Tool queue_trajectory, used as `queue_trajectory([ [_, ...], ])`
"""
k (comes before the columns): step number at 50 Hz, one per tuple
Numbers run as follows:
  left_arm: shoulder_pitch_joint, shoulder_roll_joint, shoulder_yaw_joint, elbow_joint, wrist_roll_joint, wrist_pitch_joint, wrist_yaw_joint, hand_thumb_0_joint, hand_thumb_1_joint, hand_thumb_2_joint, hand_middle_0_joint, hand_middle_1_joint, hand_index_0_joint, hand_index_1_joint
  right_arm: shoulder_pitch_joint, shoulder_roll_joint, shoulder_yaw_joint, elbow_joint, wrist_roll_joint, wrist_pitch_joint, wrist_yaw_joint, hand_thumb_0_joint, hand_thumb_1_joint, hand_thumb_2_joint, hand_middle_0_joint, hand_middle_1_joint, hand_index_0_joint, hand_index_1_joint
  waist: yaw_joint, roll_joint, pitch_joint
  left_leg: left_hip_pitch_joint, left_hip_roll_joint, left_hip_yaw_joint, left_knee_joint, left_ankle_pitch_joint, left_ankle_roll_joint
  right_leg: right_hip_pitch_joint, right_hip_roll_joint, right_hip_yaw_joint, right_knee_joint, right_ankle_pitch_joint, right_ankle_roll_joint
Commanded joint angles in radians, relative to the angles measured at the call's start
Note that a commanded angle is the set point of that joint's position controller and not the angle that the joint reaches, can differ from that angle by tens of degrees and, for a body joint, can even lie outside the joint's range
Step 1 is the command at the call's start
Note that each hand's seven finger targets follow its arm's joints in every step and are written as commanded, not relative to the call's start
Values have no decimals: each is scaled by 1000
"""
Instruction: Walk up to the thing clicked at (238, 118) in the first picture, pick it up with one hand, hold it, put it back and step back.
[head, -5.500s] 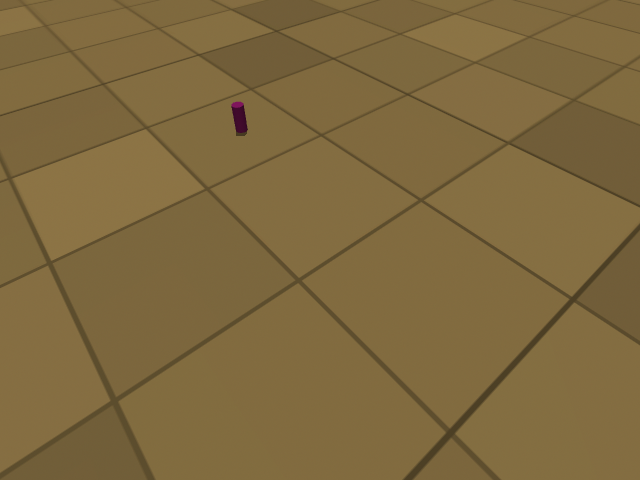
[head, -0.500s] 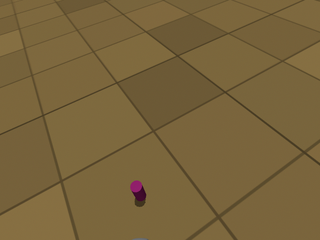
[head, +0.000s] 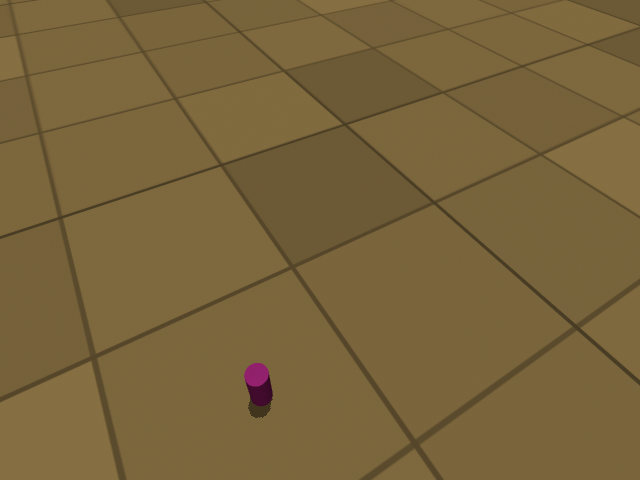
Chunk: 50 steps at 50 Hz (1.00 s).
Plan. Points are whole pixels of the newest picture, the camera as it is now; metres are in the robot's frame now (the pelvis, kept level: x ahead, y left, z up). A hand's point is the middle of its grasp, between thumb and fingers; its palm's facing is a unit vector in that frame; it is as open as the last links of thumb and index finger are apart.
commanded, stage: walk up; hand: left
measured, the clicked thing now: (259, 385) +0.50 +0.19 -0.68
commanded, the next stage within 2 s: none
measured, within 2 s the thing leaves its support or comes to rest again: neither
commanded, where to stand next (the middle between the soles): +0.15 -0.01 m, yaw +0 degrees
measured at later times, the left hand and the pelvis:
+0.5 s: hand out of the picture +0.08 +0.25 -0.14, palm faces -0.02 -0.94 -0.33, open 7.4 cm; pelvis +0.02 +0.00 +0.02, yaw +0 degrees
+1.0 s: hand out of the picture +0.15 +0.25 -0.13, palm faces -0.03 -0.94 -0.35, open 7.4 cm; pelvis +0.05 +0.00 +0.02, yaw +0 degrees
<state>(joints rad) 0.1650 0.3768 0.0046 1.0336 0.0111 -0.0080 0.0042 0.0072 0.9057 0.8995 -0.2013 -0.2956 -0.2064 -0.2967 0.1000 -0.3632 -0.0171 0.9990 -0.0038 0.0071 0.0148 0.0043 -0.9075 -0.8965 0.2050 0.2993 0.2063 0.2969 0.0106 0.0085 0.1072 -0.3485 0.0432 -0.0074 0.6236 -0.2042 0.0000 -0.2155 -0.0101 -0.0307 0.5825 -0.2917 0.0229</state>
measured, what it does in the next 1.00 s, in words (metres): shifts its weight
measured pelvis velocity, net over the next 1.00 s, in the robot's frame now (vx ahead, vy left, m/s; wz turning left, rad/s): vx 0.05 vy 0.00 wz -0.01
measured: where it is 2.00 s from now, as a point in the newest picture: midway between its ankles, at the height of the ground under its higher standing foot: outside the picture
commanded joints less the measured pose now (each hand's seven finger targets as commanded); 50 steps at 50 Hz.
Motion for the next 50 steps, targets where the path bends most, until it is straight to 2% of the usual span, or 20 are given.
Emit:
queue_trajectory([
  [1,-69,211,40,-43,-3,-24,-1,0,900,900,-200,-300,-200,-300,-59,-240,-51,-31,-3,-23,-7,0,-900,-900,200,300,200,300,-21,58,-64,127,90,-180,-264,-322,43,-167,-80,117,-196,-239,-65],
  [2,-45,200,37,-27,-7,-26,-2,0,900,900,-200,-300,-200,-300,-84,-238,-47,-29,-4,-23,-3,0,-900,-900,200,300,200,300,-7,55,-56,83,106,-196,-284,-349,52,-123,-72,105,-207,-219,-65],
  [4,-23,203,41,-5,-1,-33,-5,0,900,900,-200,-300,-200,-300,-86,-227,-41,-24,-7,-21,3,0,-900,-900,200,300,200,300,0,25,-34,43,93,-183,-290,-356,49,-100,-76,123,-248,-239,-73],
  [6,-31,213,44,6,1,-38,-5,0,900,900,-200,-300,-200,-300,-73,-216,-41,-6,-6,-22,4,0,-900,-900,200,300,200,300,-7,0,-28,83,69,-153,-263,-267,34,-124,-98,161,-296,-253,-76],
  [8,-50,215,45,7,2,-41,-4,0,900,900,-200,-300,-200,-300,-58,-212,-42,12,-5,-25,6,0,-900,-900,200,300,200,300,-18,-16,-59,133,59,-135,-248,-198,28,-121,-108,167,-314,-235,-74],
  [12,-64,216,47,9,4,-42,-5,0,900,900,-200,-300,-200,-300,-40,-203,-42,32,-4,-24,6,0,-900,-900,200,300,200,300,-22,-55,-97,178,43,-116,-239,-158,20,-108,-121,178,-355,-259,-66],
  [15,-67,209,48,17,3,-37,-3,0,900,900,-200,-300,-200,-300,-41,-207,-45,48,-8,-21,5,0,-900,-900,200,300,200,300,-20,-50,-71,160,44,-127,-263,-175,16,-115,-114,166,-359,-278,-61],
  [18,-66,202,47,20,3,-37,-3,0,900,900,-200,-300,-200,-300,-45,-202,-41,56,-9,-27,2,0,-900,-900,200,300,200,300,-14,-40,-81,141,54,-135,-286,-142,20,-60,-109,150,-335,-184,-60],
  [21,-62,199,48,28,0,-34,-2,0,900,900,-200,-300,-200,-300,-45,-206,-37,66,-11,-32,0,0,-900,-900,200,300,200,300,-9,-6,-70,109,65,-154,-322,-164,20,-27,-99,133,-316,-132,-57],
  [23,-63,195,48,31,-2,-34,-2,0,900,900,-200,-300,-200,-300,-42,-209,-36,74,-9,-37,-3,0,-900,-900,200,300,200,300,-7,10,-85,102,77,-162,-340,-140,23,19,-95,117,-295,-53,-58],
  [25,-54,186,44,39,-4,-36,-1,0,900,900,-200,-300,-200,-300,-53,-207,-32,74,-8,-44,-5,0,-900,-900,200,300,200,300,-1,30,-120,126,89,-159,-334,-24,27,70,-97,100,-277,72,-55],
  [27,-67,191,44,42,-8,-36,2,0,900,900,-200,-300,-200,-300,-45,-200,-30,82,-6,-46,-8,0,-900,-900,200,300,200,300,-5,29,-134,144,89,-142,-321,90,24,93,-102,99,-277,147,-52],
  [32,-84,193,41,55,-11,-31,6,0,900,900,-200,-300,-200,-300,-46,-196,-34,90,-2,-43,-14,0,-900,-900,200,300,200,300,-9,33,-165,197,89,-112,-294,246,26,119,-111,91,-285,219,-44],
  [38,-114,186,35,57,-10,-26,7,0,900,900,-200,-300,-200,-300,-63,-195,-37,92,-1,-38,-17,0,-900,-900,200,300,200,300,-14,22,-171,227,87,-96,-295,269,24,126,-115,84,-295,231,-38],
  [41,-120,188,37,59,-8,-26,9,0,900,900,-200,-300,-200,-300,-69,-194,-38,93,-1,-36,-18,0,-900,-900,200,300,200,300,-18,3,-190,253,86,-85,-282,314,26,137,-116,81,-297,277,-36],
  [44,-137,186,35,54,-8,-24,7,0,900,900,-200,-300,-200,-300,-87,-195,-37,91,-2,-34,-18,0,-900,-900,200,300,200,300,-17,8,-160,242,79,-87,-311,250,19,116,-118,86,-306,232,-33],
  [46,-138,183,36,54,-5,-22,8,0,900,900,-200,-300,-200,-300,-94,-193,-37,90,-4,-33,-17,0,-900,-900,200,300,200,300,-18,2,-154,239,83,-88,-316,239,19,113,-114,80,-312,216,-32],
  [48,-128,181,35,60,-6,-24,8,0,900,900,-200,-300,-200,-300,-97,-189,-35,89,-3,-33,-16,0,-900,-900,200,300,200,300,-14,-7,-160,266,83,-86,-306,271,21,108,-115,82,-317,235,-28],
  [50,-139,185,37,53,-3,-26,8,0,900,900,-200,-300,-200,-300,-92,-191,-34,88,-3,-31,-15,0,-900,-900,200,300,200,300,-19,-15,-165,260,80,-83,-312,249,20,128,-118,83,-323,238,-29],
])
